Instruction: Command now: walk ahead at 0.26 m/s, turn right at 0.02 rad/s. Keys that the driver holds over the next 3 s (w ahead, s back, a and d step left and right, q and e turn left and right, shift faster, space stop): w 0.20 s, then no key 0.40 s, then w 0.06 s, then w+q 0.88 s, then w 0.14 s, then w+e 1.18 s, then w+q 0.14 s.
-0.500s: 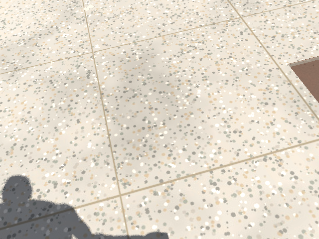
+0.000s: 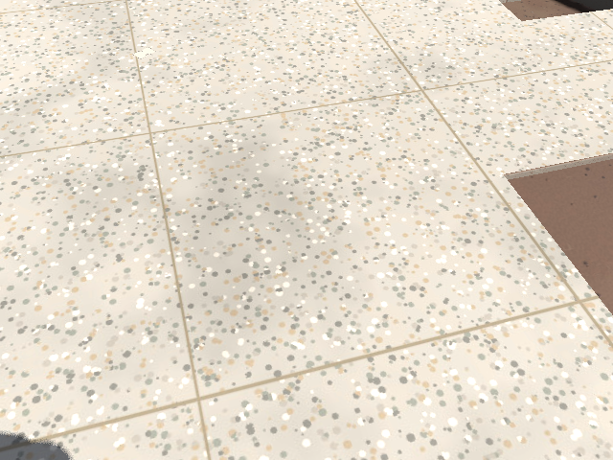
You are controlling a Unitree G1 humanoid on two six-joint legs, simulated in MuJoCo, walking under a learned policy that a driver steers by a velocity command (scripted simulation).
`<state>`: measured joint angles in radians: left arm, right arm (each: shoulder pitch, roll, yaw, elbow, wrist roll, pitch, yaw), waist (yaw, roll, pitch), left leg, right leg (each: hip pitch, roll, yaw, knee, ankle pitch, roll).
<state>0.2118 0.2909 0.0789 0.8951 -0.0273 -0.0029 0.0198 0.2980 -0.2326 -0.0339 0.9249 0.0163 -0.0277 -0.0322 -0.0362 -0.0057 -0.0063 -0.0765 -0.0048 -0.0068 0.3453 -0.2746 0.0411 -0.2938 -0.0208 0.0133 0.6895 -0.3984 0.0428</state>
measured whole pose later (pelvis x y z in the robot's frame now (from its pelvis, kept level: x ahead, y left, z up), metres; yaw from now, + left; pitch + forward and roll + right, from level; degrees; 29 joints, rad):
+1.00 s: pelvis +0.25 -0.04 +0.00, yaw +7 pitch +1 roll +1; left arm 0.29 0.28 0.06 0.97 0.01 -0.08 0.04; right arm 0.18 -0.30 -0.08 0.84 0.03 -0.02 0.00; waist 0.04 0.04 -0.04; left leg -0.50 -0.07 -0.06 0.84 -0.31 0.05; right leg -0.21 -0.04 -0.04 0.43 -0.25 -0.01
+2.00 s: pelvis +0.75 +0.20 -0.02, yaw +25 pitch +1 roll +0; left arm 0.18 0.29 0.05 0.73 -0.01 -0.09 -0.04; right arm 0.30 -0.28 -0.04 0.80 0.01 -0.08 0.01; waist -0.01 0.01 0.04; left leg -0.30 -0.04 -0.05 1.18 -0.41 0.04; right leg -0.40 0.09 -0.01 0.51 -0.14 -0.09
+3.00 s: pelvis +1.26 +0.31 -0.02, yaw -7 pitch +2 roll +0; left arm 0.14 0.28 0.05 0.60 -0.01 -0.04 -0.04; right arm 0.30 -0.31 -0.05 0.84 0.03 -0.08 0.01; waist -0.04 0.01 0.06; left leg -0.31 0.06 0.01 1.19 -0.45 0.01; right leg -0.43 0.04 -0.05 0.59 -0.19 -0.08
